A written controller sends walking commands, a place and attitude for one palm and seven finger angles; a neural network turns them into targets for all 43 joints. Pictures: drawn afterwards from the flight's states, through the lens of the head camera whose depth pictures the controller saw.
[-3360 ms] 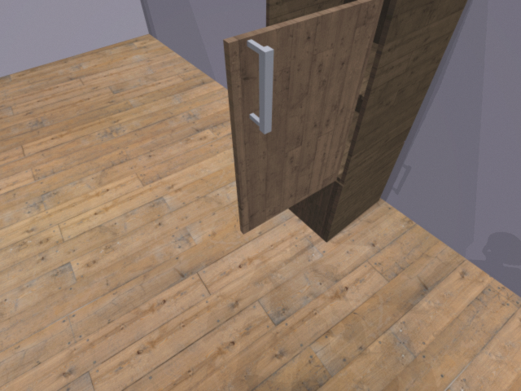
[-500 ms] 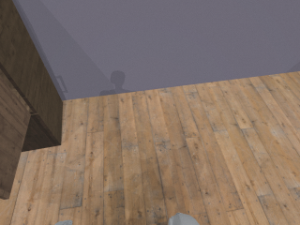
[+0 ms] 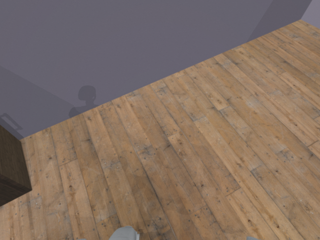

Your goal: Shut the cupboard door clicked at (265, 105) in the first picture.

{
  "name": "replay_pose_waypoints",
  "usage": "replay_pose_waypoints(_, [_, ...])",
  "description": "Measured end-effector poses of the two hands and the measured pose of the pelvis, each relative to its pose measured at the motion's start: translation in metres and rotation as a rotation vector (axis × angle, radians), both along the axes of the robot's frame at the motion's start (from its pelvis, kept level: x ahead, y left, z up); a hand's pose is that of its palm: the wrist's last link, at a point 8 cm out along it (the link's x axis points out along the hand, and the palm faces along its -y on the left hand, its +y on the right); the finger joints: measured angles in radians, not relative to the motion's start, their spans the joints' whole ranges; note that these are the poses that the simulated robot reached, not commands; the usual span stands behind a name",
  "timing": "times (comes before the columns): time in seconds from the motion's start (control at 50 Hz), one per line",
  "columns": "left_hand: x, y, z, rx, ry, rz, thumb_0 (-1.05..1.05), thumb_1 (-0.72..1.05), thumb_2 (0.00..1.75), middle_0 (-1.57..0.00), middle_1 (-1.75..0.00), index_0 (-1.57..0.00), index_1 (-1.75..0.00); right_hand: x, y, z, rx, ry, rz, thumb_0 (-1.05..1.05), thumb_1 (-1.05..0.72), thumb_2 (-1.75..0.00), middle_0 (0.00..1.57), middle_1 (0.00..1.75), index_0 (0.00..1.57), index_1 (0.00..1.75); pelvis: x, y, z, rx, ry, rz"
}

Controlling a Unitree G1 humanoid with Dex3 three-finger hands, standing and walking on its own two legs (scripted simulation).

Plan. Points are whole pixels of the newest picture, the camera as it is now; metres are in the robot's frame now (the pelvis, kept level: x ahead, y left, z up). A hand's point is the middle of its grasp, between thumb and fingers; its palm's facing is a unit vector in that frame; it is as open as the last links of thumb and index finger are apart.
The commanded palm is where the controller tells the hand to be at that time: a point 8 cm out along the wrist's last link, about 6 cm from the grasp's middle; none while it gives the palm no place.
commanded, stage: walk around to get in front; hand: left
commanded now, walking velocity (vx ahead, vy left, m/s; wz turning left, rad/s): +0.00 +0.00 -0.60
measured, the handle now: out of the picture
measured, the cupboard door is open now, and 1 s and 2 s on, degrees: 86 86 86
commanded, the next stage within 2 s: none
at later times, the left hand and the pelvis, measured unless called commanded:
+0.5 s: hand (111, 222) +0.18 +0.16 -0.16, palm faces -0.30 -0.91 -0.29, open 7.4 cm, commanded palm none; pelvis +0.01 -0.01 -0.02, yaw -18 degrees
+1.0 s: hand (128, 200) +0.24 +0.12 -0.18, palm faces -0.53 -0.83 -0.17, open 7.4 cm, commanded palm none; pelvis +0.07 -0.01 +0.00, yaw -35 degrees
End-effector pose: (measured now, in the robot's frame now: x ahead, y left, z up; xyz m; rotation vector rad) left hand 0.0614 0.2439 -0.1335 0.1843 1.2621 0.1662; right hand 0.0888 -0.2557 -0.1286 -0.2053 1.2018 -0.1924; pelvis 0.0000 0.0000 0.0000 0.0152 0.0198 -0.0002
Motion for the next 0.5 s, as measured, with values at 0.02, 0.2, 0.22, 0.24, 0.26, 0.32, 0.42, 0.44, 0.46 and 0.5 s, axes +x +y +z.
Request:
replay_pose_waypoints(0.02, [0.001,0.002,-0.003,-0.007,0.004,-0.005,0.0,0.9,0.9,-0.2,-0.3,-0.2,-0.3,0.002,0.003,0.002,-0.004,-0.012,-0.005,0.01,-0.91,-0.9,0.2,0.3,0.2,0.3,0.001,0.003,-0.001,-0.002,0.002,-0.011])
replay_pose_waypoints(0.2, [0.035,0.028,-0.015,-0.031,0.015,-0.082,0.01,0.91,0.9,-0.2,-0.3,-0.2,-0.3,-0.021,0.03,0.011,-0.042,-0.025,-0.049,0.0,-0.91,-0.9,0.2,0.3,0.2,0.3,0.007,0.024,-0.003,-0.038,0.004,-0.119])
replay_pose_waypoints(0.22, [0.041,0.029,-0.013,-0.029,0.01,-0.094,0.01,0.91,0.9,-0.2,-0.3,-0.2,-0.3,-0.027,0.031,0.012,-0.04,-0.015,-0.061,0.0,-0.91,-0.9,0.2,0.3,0.21,0.3,0.007,0.023,-0.001,-0.04,0.005,-0.13])
replay_pose_waypoints(0.24, [0.046,0.028,-0.011,-0.028,0.005,-0.106,0.01,0.91,0.9,-0.2,-0.3,-0.2,-0.3,-0.034,0.031,0.012,-0.036,-0.004,-0.075,0.0,-0.91,-0.9,0.2,0.3,0.21,0.3,0.008,0.023,0.0,-0.042,0.007,-0.142])
replay_pose_waypoints(0.26, [0.052,0.027,-0.009,-0.026,0.001,-0.12,0.01,0.91,0.9,-0.2,-0.3,-0.2,-0.3,-0.041,0.031,0.012,-0.031,0.006,-0.092,0.0,-0.9,-0.9,0.2,0.3,0.21,0.3,0.008,0.022,0.001,-0.044,0.008,-0.154])
replay_pose_waypoints(0.32, [0.069,0.019,-0.003,-0.017,-0.006,-0.171,0.0,0.91,0.9,-0.2,-0.3,-0.2,-0.3,-0.062,0.028,0.008,-0.012,0.036,-0.151,0.0,-0.9,-0.9,0.2,0.3,0.21,0.3,0.009,0.018,0.002,-0.045,0.01,-0.195])
replay_pose_waypoints(0.42, [0.102,-0.012,0.003,0.011,-0.033,-0.289,0.0,0.91,0.9,-0.2,-0.3,-0.2,-0.3,-0.103,0.012,-0.012,0.032,0.08,-0.264,0.0,-0.9,-0.9,0.21,0.3,0.21,0.3,0.01,0.001,-0.005,-0.03,0.007,-0.268])
replay_pose_waypoints(0.44, [0.109,-0.02,0.003,0.019,-0.048,-0.312,0.0,0.91,0.9,-0.2,-0.3,-0.2,-0.3,-0.111,0.007,-0.018,0.041,0.088,-0.286,0.0,-0.9,-0.9,0.21,0.3,0.21,0.3,0.011,-0.004,-0.009,-0.024,0.006,-0.28])
replay_pose_waypoints(0.46, [0.116,-0.027,0.001,0.031,-0.07,-0.336,0.0,0.91,0.9,-0.2,-0.3,-0.2,-0.3,-0.118,0.001,-0.026,0.05,0.095,-0.31,0.0,-0.9,-0.9,0.21,0.3,0.21,0.3,0.011,-0.01,-0.015,-0.008,0.006,-0.292])
replay_pose_waypoints(0.5, [0.122,-0.04,0.004,0.046,-0.091,-0.364,0.0,0.91,0.9,-0.2,-0.3,-0.2,-0.3,-0.13,-0.01,-0.033,0.053,0.124,-0.346,0.0,-0.9,-0.9,0.2,0.3,0.21,0.3,0.009,-0.015,-0.017,-0.014,-0.002,-0.315])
